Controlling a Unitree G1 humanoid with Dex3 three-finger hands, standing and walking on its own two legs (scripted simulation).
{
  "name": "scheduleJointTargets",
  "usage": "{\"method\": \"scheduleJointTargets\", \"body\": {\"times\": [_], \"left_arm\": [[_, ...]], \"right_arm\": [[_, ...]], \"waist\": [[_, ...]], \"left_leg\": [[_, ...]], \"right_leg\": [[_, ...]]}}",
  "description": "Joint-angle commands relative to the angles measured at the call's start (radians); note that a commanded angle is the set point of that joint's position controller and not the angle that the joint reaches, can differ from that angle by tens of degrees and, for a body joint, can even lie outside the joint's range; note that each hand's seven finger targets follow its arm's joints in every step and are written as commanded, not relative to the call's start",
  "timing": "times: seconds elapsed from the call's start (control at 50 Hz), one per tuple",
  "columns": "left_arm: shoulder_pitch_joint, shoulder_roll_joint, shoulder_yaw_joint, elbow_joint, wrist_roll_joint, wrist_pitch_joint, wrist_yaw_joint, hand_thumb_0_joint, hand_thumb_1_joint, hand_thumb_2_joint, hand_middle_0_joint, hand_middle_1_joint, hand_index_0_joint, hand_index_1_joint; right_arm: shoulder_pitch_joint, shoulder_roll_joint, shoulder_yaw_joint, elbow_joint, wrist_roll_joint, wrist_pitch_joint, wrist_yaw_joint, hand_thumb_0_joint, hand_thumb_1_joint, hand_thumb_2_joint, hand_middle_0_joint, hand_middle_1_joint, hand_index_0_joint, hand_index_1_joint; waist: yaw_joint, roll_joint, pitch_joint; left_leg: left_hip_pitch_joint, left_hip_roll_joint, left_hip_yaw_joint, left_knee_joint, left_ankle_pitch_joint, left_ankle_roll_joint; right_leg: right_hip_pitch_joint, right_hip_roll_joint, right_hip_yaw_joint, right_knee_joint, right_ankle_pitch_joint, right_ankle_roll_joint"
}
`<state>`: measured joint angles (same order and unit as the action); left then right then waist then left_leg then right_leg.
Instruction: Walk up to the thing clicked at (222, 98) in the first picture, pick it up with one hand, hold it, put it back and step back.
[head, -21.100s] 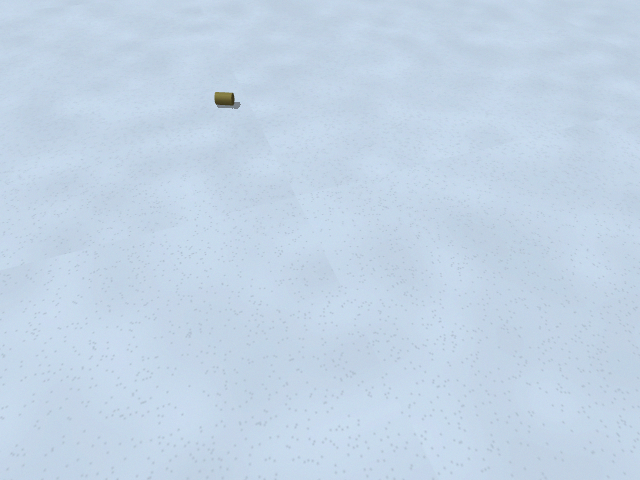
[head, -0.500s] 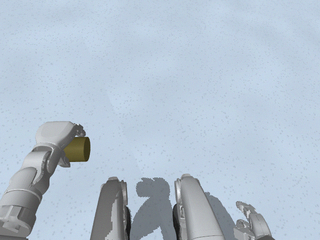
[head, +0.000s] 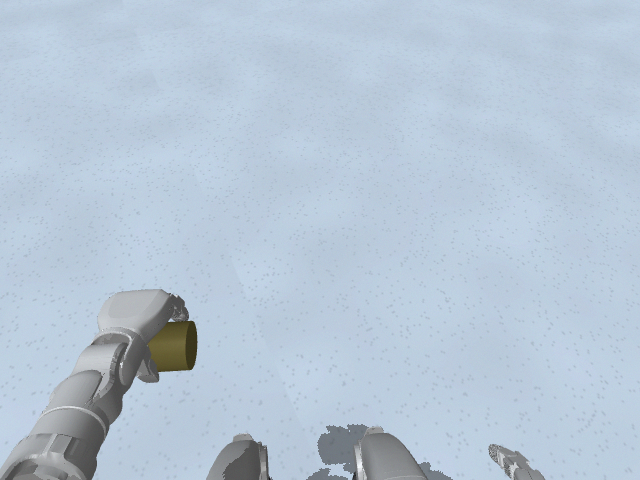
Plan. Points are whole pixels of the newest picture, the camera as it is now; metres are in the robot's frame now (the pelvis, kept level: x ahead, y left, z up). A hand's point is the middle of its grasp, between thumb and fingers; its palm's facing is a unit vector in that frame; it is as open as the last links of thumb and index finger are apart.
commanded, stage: lift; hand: left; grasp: from above
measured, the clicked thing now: (157, 346) +0.33 +0.22 -0.12
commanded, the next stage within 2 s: hold in 0.26 s
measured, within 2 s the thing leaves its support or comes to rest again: neither
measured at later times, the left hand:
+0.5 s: hand (136, 317) +0.34 +0.22 -0.02, palm faces -0.46 -0.02 -0.89, open 9.4 cm
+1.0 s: hand (132, 304) +0.34 +0.21 +0.02, palm faces -0.47 -0.01 -0.88, open 9.3 cm
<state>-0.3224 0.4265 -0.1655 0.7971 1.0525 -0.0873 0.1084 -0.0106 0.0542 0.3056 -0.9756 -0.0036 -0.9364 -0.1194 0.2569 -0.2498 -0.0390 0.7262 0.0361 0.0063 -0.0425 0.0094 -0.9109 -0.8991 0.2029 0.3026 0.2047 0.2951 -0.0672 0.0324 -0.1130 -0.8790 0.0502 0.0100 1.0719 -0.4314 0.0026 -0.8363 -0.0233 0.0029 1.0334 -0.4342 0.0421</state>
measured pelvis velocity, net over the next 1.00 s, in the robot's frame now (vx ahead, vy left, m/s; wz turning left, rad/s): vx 0.04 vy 0.00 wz -0.02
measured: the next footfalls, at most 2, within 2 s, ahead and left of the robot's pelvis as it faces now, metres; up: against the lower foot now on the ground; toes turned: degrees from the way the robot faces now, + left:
none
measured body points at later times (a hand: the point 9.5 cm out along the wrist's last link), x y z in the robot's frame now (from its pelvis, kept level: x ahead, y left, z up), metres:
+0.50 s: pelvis +0.03 +0.00 +0.05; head +0.07 -0.01 +0.49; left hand +0.36 +0.22 +0.03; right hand +0.13 -0.27 -0.08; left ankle +0.05 +0.12 -0.66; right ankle +0.04 -0.15 -0.66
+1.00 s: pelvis +0.04 +0.00 +0.06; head +0.06 -0.02 +0.51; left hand +0.36 +0.21 +0.07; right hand +0.15 -0.27 -0.06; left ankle +0.05 +0.12 -0.66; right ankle +0.04 -0.15 -0.66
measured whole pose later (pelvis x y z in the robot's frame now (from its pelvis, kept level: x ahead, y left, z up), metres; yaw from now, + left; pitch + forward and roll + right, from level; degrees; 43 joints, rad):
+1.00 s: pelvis +0.04 +0.00 +0.06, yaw -1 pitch +5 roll +0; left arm -0.25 0.42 -0.18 0.66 1.02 -0.11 -0.03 0.00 0.11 0.19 -0.98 0.00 -0.97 -0.05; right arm 0.22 -0.25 -0.05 0.69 0.06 0.07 -0.06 0.01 -0.91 -0.89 0.20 0.30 0.20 0.29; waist -0.02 0.05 -0.05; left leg -0.43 0.04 0.05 0.65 -0.31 0.00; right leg -0.41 -0.03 0.03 0.64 -0.31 0.04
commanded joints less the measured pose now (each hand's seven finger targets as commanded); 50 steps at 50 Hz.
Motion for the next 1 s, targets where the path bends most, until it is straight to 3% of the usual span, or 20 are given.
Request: {"method": "scheduleJointTargets", "body": {"times": [0.0,0.16,0.34,0.4,0.54,0.66,0.74,0.76,0.78,0.82,0.84,0.92,0.98], "left_arm": [[-0.303,0.213,0.089,-0.175,-0.011,0.004,0.039,0.000,0.794,0.683,-1.376,-0.115,-1.253,-0.246],[-0.283,0.200,0.083,-0.199,-0.034,-0.010,0.020,0.000,0.856,0.673,-1.410,-0.114,-1.299,-0.234],[-0.299,0.208,0.088,-0.223,-0.014,-0.022,0.019,0.000,0.906,0.709,-1.447,-0.122,-1.338,-0.240],[-0.295,0.213,0.092,-0.231,-0.016,-0.018,0.018,0.000,0.899,0.652,-1.415,-0.106,-1.314,-0.214],[-0.272,0.205,0.082,-0.251,-0.028,-0.014,-0.030,0.000,0.894,0.643,-1.414,-0.096,-1.314,-0.203],[-0.252,0.227,0.102,-0.277,-0.031,-0.018,-0.057,0.000,0.884,0.612,-1.398,-0.097,-1.306,-0.196],[-0.250,0.212,0.089,-0.300,-0.031,-0.021,-0.074,0.000,0.886,0.574,-1.399,-0.072,-1.310,-0.168],[-0.250,0.214,0.096,-0.309,-0.032,-0.022,-0.077,0.000,0.890,0.589,-1.401,-0.083,-1.311,-0.180],[-0.262,0.218,0.097,-0.326,-0.035,-0.021,-0.080,0.000,0.889,0.581,-1.390,-0.089,-1.305,-0.180],[-0.257,0.221,0.100,-0.322,-0.032,-0.020,-0.083,0.000,0.897,0.585,-1.401,-0.091,-1.316,-0.183],[-0.265,0.220,0.099,-0.350,-0.040,-0.020,-0.085,0.000,0.899,0.576,-1.387,-0.100,-1.309,-0.185],[-0.243,0.216,0.097,-0.329,-0.045,-0.021,-0.093,0.000,0.931,0.564,-1.404,-0.105,-1.332,-0.183],[-0.233,0.219,0.101,-0.346,-0.042,-0.021,-0.106,0.000,0.938,0.579,-1.418,-0.110,-1.341,-0.193]], "right_arm": [[0.020,-0.149,-0.048,-0.103,-0.004,-0.029,-0.009,0.000,-0.902,-0.904,0.200,0.300,0.200,0.300],[0.010,-0.148,-0.054,-0.116,0.003,-0.022,-0.010,0.000,-0.901,-0.902,0.200,0.300,0.200,0.300],[-0.003,-0.148,-0.062,-0.111,0.003,-0.014,-0.010,0.000,-0.899,-0.901,0.200,0.300,0.200,0.300],[-0.013,-0.148,-0.063,-0.111,0.005,-0.010,-0.012,0.000,-0.897,-0.898,0.200,0.299,0.200,0.299],[-0.025,-0.148,-0.065,-0.117,0.008,0.001,-0.016,0.000,-0.897,-0.898,0.200,0.299,0.200,0.299],[-0.043,-0.148,-0.062,-0.135,0.012,0.010,-0.019,0.000,-0.899,-0.899,0.200,0.299,0.200,0.299],[-0.053,-0.147,-0.061,-0.146,0.015,0.016,-0.023,0.000,-0.899,-0.899,0.200,0.299,0.200,0.299],[-0.049,-0.150,-0.062,-0.148,0.014,0.017,-0.023,0.000,-0.898,-0.899,0.200,0.299,0.200,0.299],[-0.052,-0.145,-0.060,-0.149,0.016,0.019,-0.024,0.000,-0.898,-0.898,0.200,0.299,0.200,0.299],[-0.052,-0.149,-0.061,-0.153,0.015,0.021,-0.026,0.000,-0.899,-0.899,0.200,0.299,0.200,0.299],[-0.055,-0.147,-0.062,-0.154,0.017,0.022,-0.025,0.000,-0.898,-0.898,0.200,0.299,0.200,0.299],[-0.072,-0.149,-0.058,-0.163,0.019,0.024,-0.027,0.000,-0.897,-0.899,0.200,0.299,0.200,0.299],[-0.079,-0.144,-0.057,-0.171,0.021,0.026,-0.030,0.000,-0.898,-0.900,0.200,0.299,0.200,0.299]], "waist": [[0.011,0.046,-0.298],[0.012,0.003,-0.263],[0.021,0.032,-0.263],[0.028,0.014,-0.240],[0.035,0.001,-0.249],[0.046,0.003,-0.221],[0.050,0.000,-0.215],[0.038,0.006,-0.221],[0.053,0.009,-0.226],[0.042,-0.012,-0.233],[0.053,0.004,-0.229],[0.050,0.013,-0.186],[0.057,-0.010,-0.198]], "left_leg": [[0.348,-0.044,-0.024,-0.249,0.151,-0.005],[0.442,-0.049,-0.011,-0.330,0.207,-0.001],[0.539,-0.049,0.000,-0.390,0.292,-0.009],[0.544,-0.052,0.002,-0.407,0.302,-0.007],[0.593,-0.054,0.009,-0.435,0.376,-0.006],[0.591,-0.060,0.020,-0.460,0.358,-0.002],[0.616,-0.053,0.014,-0.473,0.389,-0.003],[0.621,-0.055,0.019,-0.472,0.390,-0.002],[0.623,-0.054,0.019,-0.475,0.408,-0.002],[0.628,-0.056,0.021,-0.474,0.419,0.002],[0.634,-0.055,0.020,-0.483,0.418,-0.001],[0.638,-0.049,0.018,-0.511,0.367,-0.003],[0.642,-0.056,0.024,-0.514,0.370,0.004]], "right_leg": [[0.156,0.053,-0.021,-0.222,0.150,-0.055],[0.256,0.048,-0.017,-0.320,0.204,-0.049],[0.322,0.050,-0.012,-0.373,0.266,-0.052],[0.348,0.050,-0.012,-0.396,0.281,-0.049],[0.409,0.054,-0.008,-0.423,0.342,-0.048],[0.447,0.051,-0.003,-0.450,0.334,-0.047],[0.450,0.058,-0.006,-0.452,0.350,-0.050],[0.450,0.056,-0.003,-0.453,0.357,-0.050],[0.464,0.057,-0.003,-0.451,0.371,-0.050],[0.473,0.056,-0.002,-0.456,0.389,-0.047],[0.483,0.057,-0.003,-0.459,0.382,-0.048],[0.466,0.060,-0.007,-0.480,0.327,-0.051],[0.486,0.057,0.001,-0.489,0.339,-0.049]]}}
